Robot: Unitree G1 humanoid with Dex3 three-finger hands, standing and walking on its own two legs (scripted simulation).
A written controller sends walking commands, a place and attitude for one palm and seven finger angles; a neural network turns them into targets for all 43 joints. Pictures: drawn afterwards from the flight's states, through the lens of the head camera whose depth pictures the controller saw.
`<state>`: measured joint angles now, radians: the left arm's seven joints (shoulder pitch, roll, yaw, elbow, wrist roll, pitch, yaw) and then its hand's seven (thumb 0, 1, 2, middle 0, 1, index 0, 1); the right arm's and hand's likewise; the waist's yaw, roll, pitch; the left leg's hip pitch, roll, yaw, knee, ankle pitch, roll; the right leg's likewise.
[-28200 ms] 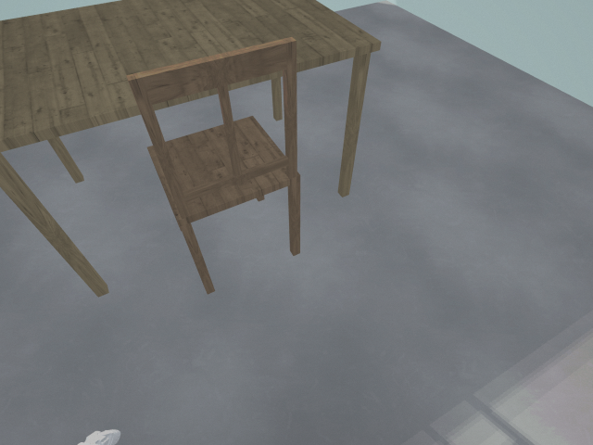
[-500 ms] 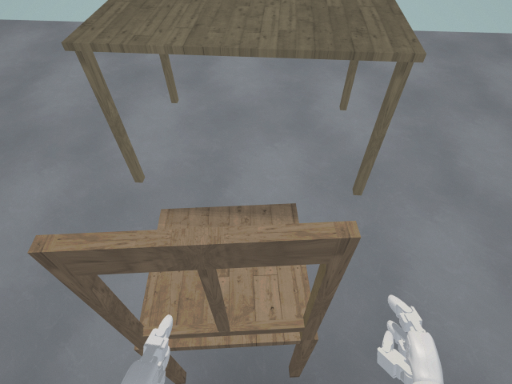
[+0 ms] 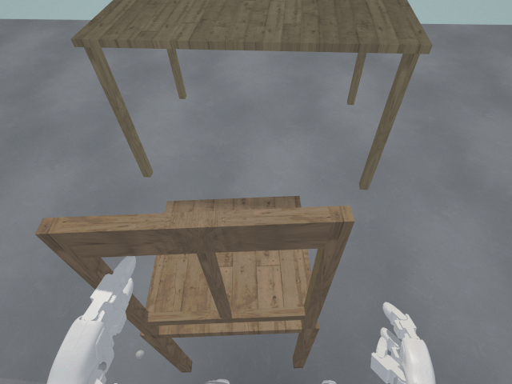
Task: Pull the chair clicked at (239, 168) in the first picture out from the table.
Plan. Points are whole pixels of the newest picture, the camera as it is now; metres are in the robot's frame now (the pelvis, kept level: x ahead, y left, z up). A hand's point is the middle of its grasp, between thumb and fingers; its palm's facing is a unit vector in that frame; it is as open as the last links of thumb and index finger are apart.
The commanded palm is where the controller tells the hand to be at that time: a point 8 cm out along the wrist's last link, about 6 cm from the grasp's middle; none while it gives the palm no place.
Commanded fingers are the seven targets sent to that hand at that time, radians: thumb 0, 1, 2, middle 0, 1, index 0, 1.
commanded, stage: draw the hand back to the body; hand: left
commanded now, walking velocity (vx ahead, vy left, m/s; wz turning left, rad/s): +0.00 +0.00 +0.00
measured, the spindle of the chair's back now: (217, 286) +0.29 +0.10 -0.04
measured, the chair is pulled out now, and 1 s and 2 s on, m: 0.65 0.65 0.65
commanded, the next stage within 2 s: step back with the hand held close in 1.04 s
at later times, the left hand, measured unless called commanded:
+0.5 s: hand (47, 309) +0.17 +0.23 +0.15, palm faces +0.33 -0.81 -0.49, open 10.2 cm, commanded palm +0.14 +0.28 +0.21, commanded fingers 0.00 0.65 0.78 -0.17 -0.25 -0.17 -0.25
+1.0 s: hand (9, 241) +0.22 +0.26 +0.22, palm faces +0.44 -0.77 -0.47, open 7.5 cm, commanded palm +0.17 +0.30 +0.24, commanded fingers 0.00 0.90 0.90 -0.20 -0.30 -0.20 -0.30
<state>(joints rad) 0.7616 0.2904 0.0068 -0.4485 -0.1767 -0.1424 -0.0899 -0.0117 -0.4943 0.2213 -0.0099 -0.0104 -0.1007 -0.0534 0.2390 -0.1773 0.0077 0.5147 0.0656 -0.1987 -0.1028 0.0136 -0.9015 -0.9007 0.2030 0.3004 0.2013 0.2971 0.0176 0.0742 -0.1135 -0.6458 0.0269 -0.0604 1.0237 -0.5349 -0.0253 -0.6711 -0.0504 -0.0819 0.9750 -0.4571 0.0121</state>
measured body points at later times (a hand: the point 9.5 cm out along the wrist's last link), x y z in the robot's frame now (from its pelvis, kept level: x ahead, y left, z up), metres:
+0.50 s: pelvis +0.02 -0.01 +0.06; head +0.01 -0.04 +0.50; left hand +0.15 +0.27 +0.18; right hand +0.23 -0.22 -0.03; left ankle -0.01 +0.13 -0.68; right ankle +0.02 -0.13 -0.68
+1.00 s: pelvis +0.02 +0.00 +0.06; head +0.02 -0.04 +0.51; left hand +0.19 +0.29 +0.25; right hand +0.20 -0.24 -0.04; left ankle -0.01 +0.13 -0.68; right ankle +0.02 -0.13 -0.68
